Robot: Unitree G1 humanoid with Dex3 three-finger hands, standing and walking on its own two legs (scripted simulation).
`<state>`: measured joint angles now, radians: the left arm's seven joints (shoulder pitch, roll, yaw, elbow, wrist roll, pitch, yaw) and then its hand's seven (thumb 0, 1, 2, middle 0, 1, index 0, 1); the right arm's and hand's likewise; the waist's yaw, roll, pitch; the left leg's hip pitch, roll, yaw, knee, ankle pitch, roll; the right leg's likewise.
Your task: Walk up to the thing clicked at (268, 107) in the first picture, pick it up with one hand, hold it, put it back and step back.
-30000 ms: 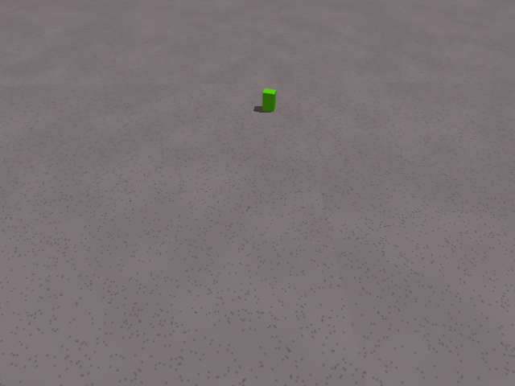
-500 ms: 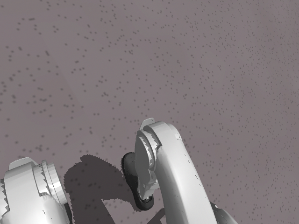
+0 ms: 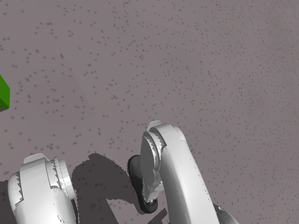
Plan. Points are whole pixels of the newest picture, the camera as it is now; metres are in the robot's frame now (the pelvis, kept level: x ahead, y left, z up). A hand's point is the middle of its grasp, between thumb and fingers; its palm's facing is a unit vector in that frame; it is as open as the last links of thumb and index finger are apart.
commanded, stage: withdraw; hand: left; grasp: from the side
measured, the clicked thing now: out of the picture +0.49 +0.30 -0.25
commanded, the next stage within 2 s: home in 0.78 s
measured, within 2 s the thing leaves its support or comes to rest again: neither
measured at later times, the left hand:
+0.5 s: hand out of the picture +0.46 +0.33 -0.03, palm faces -0.53 -0.10 -0.84, open 12.4 cm
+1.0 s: hand out of the picture +0.50 +0.34 -0.08, palm faces -0.36 -0.08 -0.93, open 11.9 cm
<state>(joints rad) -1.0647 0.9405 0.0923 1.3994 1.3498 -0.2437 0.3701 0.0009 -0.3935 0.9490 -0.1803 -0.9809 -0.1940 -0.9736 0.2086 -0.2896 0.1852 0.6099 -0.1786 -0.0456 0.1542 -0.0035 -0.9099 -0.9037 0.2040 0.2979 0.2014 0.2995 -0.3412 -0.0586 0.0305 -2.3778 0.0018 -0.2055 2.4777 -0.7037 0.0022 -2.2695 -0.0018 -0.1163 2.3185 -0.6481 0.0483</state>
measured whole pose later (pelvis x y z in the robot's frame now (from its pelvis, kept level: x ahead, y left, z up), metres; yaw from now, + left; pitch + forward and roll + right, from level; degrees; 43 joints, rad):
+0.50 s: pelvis -0.01 +0.00 +0.08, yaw +5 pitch +36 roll -8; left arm -1.07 0.82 -0.02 1.25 1.15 -0.19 -0.02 0.00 -0.23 0.77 -0.36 -0.70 -0.35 -0.71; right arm 0.21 -0.32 0.09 0.60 -0.07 0.08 0.06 0.00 -0.91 -0.91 0.20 0.30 0.20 0.30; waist -0.25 0.02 -0.08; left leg -2.17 0.02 -0.11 2.19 -0.65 0.01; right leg -2.10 -0.02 -0.06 2.09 -0.61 0.04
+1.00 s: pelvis -0.01 +0.00 +0.03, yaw +4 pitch +37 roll -9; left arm -1.13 0.85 0.09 1.37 1.23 -0.07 0.23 0.00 -0.13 0.73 -0.38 -0.63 -0.38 -0.64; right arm 0.23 -0.23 0.12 0.65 -0.09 0.03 0.11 0.00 -0.90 -0.90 0.20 0.30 0.20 0.30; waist -0.32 0.03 -0.06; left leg -2.32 0.01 -0.12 2.33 -0.66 0.01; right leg -2.25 -0.01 -0.05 2.23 -0.63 0.06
